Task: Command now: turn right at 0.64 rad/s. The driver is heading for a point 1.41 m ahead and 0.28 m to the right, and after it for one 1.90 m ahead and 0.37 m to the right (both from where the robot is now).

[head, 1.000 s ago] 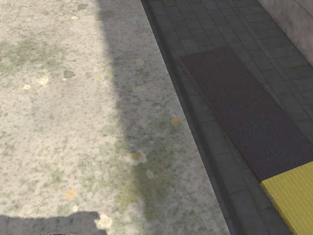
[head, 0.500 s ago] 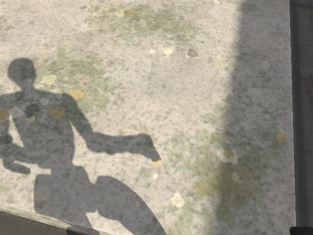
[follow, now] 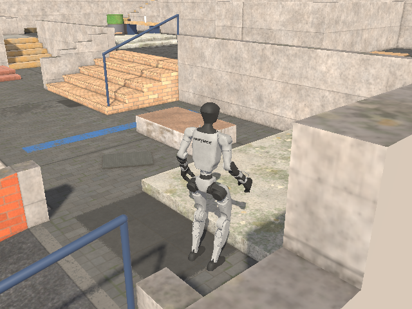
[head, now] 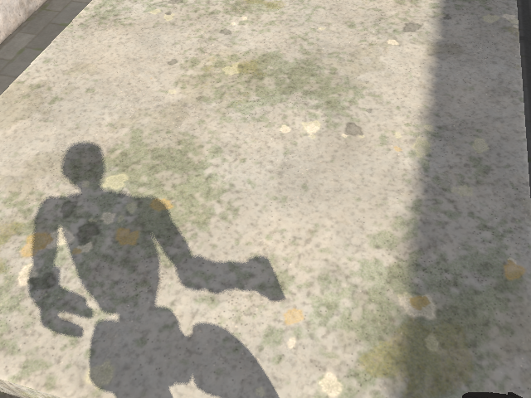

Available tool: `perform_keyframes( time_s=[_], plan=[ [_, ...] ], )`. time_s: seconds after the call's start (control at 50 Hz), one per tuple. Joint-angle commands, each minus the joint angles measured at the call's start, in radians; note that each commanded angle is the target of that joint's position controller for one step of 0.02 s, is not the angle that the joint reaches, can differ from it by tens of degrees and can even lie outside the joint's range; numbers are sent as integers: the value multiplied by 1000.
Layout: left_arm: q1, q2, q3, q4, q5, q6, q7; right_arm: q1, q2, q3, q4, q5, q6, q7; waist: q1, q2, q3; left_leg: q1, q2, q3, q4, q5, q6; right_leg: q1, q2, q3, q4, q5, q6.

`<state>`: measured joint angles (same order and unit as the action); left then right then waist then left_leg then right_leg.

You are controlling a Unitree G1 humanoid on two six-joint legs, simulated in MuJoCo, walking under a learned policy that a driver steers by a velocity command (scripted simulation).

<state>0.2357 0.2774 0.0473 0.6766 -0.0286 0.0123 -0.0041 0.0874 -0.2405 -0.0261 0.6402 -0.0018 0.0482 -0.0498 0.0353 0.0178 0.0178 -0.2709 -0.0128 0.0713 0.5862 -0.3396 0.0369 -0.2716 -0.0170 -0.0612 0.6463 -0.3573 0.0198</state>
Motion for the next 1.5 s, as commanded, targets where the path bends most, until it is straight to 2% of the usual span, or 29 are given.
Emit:
perform_keyframes(
  time_s=[0.02,0.04,0.06,0.12,0.44,0.46,0.5,0.52,0.54,0.66,0.68,0.78,0.86,0.9,0.94,0.98,1.04,1.12,1.18,1.22,1.26,1.28,1.3,1.32,1.34,1.38,1.44,1.46,1.5],
  plan=[
    [69,205,64,-76,16,-19,11,7,-146,-66,-76,-7,-18,-11,-18,-162,-110,-55,124,-43,247,326,13,155,-141,293,-234,547,-126],
    [111,277,84,-82,30,-26,13,-110,-100,-50,-134,-41,-29,-6,20,-367,-88,-380,-70,-22,499,-246,-86,283,-340,615,-265,914,-322],
    [131,233,73,-89,54,-38,11,-118,-116,-54,-128,-30,-40,3,51,-215,-143,-446,-62,-146,660,-350,-94,332,-370,614,-267,916,-394],
    [-30,192,67,-120,1,-23,32,-73,-126,-61,-90,-7,-42,13,-32,-49,-109,-487,-11,-183,654,-134,-118,313,-227,438,-233,816,-266],
    [-156,171,77,-214,-11,44,58,-6,-126,-78,-41,19,-87,40,-58,-256,-115,-17,-94,-161,-134,145,-122,122,-55,641,-116,593,-136],
    [-102,210,93,-190,69,38,22,91,-129,-67,-2,-31,-67,18,-70,-235,-80,131,-62,-136,-202,117,-67,-21,14,578,-63,351,-93],
    [17,91,69,-211,80,34,9,142,-274,-88,-27,-61,-61,15,-37,215,-120,314,395,-743,-402,-217,90,-391,240,280,383,-345,-35],
    [6,134,70,-209,92,30,2,105,-247,-91,-36,-67,-65,28,-31,203,-96,220,426,-853,-432,-502,162,-447,120,236,534,-246,-35],
    [-54,127,62,-212,-34,6,22,97,-170,-74,-46,-9,-96,29,-34,228,-52,218,356,-791,-400,-556,181,-512,42,249,625,-174,-14],
    [-167,8,6,-185,31,-88,14,344,-111,-47,32,9,-119,37,-118,72,47,169,178,-573,-417,-233,195,-540,6,93,633,86,15],
    [-181,42,6,-197,136,-50,-22,297,-168,-68,51,-38,-113,50,-82,60,53,79,130,-534,-407,-169,176,-500,13,51,615,83,3],
    [-170,-40,-33,-221,60,-36,-33,296,-123,-70,53,-28,-86,36,-62,224,13,-103,64,-436,-421,-16,188,-116,50,11,152,-84,13],
    [128,53,14,-111,54,-57,44,246,-135,-92,36,-11,-87,49,99,54,-90,-165,41,-461,-61,292,161,365,46,8,-250,176,-7],
    [272,217,41,-100,96,-77,62,174,58,-46,-59,34,-122,52,126,-306,-177,-623,-130,-200,563,-169,70,666,-419,574,-389,-14,-27],
    [85,108,30,-102,93,-62,38,168,-24,-54,-51,-4,-83,40,29,-178,-74,-766,-2,-152,1016,-11,48,431,-416,667,-424,-390,-120],
    [121,-10,-8,-32,90,-85,17,90,31,-32,-59,-47,-67,56,8,-123,19,-907,14,-117,1371,-10,61,308,-324,382,-376,-170,-132],
    [269,-53,-21,141,101,-120,-2,-56,142,19,-154,-26,-49,49,-31,-138,84,-1143,0,-171,1737,-96,113,247,-340,241,-414,-101,-116],
    [234,-71,-33,256,76,-138,-20,-298,124,51,-282,-18,-24,42,-115,-65,211,-1059,-1,-67,1419,-111,145,-1,-224,-53,-610,21,-3],
    [196,-4,-38,231,45,-126,29,-216,62,50,-253,-34,-7,80,-155,-42,91,-596,2,151,1016,-58,145,-61,-150,-259,-649,779,-40],
    [247,164,1,188,30,-127,59,-140,22,35,-208,-14,-6,89,-167,-100,-124,-317,-86,233,854,-80,160,109,-206,-249,-428,1799,-71],
    [174,311,65,112,49,-114,49,143,-62,-4,-153,-12,-2,83,-275,-238,-336,-171,-134,115,664,-292,198,359,-306,-187,45,2066,-94],
    [174,312,80,74,31,-105,19,237,-147,-40,-127,-8,-16,79,-287,-225,-399,48,-183,-29,464,-364,231,261,-296,-135,378,1864,-117],
    [155,117,46,44,61,-114,-18,120,-199,-70,-126,27,-43,78,-197,-20,-309,170,-66,-399,204,-378,316,-111,-125,-82,789,518,-86],
    [-2,38,22,-122,78,-147,-53,88,-293,-103,-121,9,-26,69,-177,231,-317,306,91,-1004,-155,-347,428,-581,94,59,1230,155,-31],
    [-79,29,10,-198,110,-173,-54,151,-287,-103,-97,-6,-30,55,-166,95,-286,377,154,-1108,-251,-324,414,-758,57,184,1382,159,-60],
    [-59,-54,-41,-206,103,-168,-25,241,-203,-84,26,-12,-74,38,-69,-97,-20,133,118,-889,-229,-50,342,-820,-5,165,1337,77,-51],
    [18,-32,-58,-194,112,-85,1,176,-128,-44,52,-19,-122,38,67,-95,74,-173,-1,-541,-225,48,273,-701,-49,140,1094,-98,-23],
    [-153,3,-48,-267,-19,-78,24,215,-63,-25,145,69,-142,129,40,-155,133,-267,-88,-556,-282,-135,288,-701,-26,97,1012,-89,-20],
    [-212,-16,-67,-303,-31,-60,40,166,-64,-9,181,82,-148,146,64,-88,192,-402,-84,-402,-316,85,238,-576,-59,-1,609,-20,2]
  ],
)
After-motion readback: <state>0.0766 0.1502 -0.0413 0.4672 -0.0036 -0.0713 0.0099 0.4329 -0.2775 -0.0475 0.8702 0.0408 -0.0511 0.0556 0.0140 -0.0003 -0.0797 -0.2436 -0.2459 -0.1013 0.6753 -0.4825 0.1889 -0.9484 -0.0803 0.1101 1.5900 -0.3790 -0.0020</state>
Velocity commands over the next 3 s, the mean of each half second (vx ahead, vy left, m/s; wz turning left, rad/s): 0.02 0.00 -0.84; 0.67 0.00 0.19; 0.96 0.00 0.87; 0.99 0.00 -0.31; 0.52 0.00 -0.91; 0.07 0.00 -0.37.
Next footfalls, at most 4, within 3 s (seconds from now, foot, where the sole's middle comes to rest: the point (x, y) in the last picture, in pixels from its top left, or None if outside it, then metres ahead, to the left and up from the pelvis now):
0.48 left None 0.13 0.07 -0.76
0.88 right None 0.11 -0.20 -0.76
1.28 left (348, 383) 0.47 -0.11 -0.63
1.68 right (360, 219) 0.93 -0.17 -0.63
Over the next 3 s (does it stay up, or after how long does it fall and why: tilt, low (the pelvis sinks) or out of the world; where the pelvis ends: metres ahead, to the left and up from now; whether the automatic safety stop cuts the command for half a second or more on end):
stays up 1.52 -0.14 0.13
